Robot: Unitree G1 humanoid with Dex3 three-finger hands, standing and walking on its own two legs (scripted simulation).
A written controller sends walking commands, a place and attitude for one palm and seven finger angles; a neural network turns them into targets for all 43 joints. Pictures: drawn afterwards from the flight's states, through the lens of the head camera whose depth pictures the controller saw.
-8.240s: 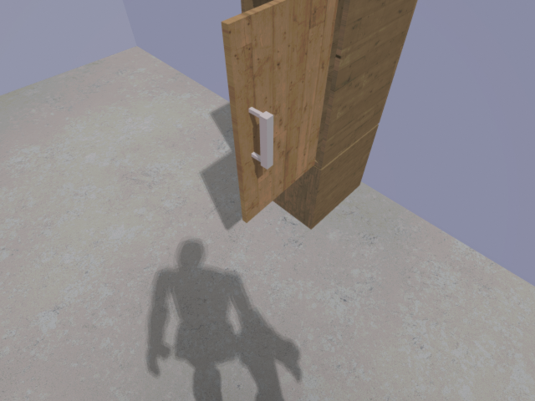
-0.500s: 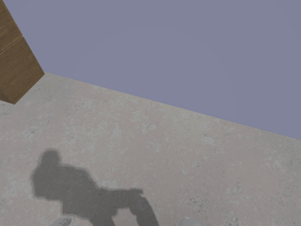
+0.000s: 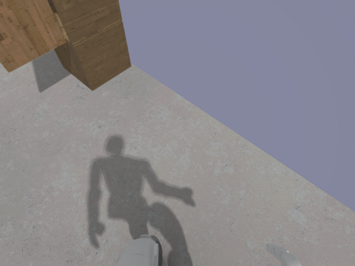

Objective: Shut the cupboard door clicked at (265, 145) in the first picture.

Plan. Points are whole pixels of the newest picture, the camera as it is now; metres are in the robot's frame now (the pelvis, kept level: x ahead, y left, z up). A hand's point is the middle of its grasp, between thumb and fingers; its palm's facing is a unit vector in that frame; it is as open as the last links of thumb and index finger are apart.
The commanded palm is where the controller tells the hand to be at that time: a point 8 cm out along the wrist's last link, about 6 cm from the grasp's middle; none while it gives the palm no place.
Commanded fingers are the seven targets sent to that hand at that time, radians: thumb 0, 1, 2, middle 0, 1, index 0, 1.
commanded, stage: walk to a spot facing it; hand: left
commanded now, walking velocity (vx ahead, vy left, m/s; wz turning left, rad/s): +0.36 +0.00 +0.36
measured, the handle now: out of the picture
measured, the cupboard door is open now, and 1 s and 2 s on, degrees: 93 93 93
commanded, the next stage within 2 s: turn to face it in 1.34 s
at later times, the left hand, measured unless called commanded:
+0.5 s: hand (124, 174) +0.35 +0.19 -0.14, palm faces +0.02 -0.98 -0.18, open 7.4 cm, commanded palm none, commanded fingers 0.00 0.90 0.90 -0.20 -0.30 -0.20 -0.30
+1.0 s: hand (122, 191) +0.31 +0.20 -0.18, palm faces +0.34 -0.93 -0.17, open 7.3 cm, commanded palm none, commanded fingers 0.00 0.90 0.90 -0.20 -0.30 -0.20 -0.30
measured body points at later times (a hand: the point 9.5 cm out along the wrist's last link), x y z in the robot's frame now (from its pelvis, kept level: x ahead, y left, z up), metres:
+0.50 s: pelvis +0.21 +0.01 +0.01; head +0.25 +0.01 +0.46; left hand +0.35 +0.24 -0.13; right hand +0.18 -0.23 -0.14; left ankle +0.11 +0.10 -0.73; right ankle +0.31 -0.11 -0.71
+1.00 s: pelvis +0.45 +0.06 -0.01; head +0.48 +0.08 +0.43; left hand +0.30 +0.25 -0.17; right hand +0.65 -0.14 -0.14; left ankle +0.52 +0.16 -0.73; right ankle +0.32 -0.11 -0.72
